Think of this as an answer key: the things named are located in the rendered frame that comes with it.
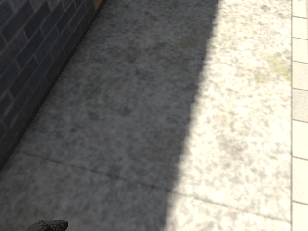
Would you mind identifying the left robot hand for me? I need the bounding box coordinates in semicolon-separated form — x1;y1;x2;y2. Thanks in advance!
25;219;68;231

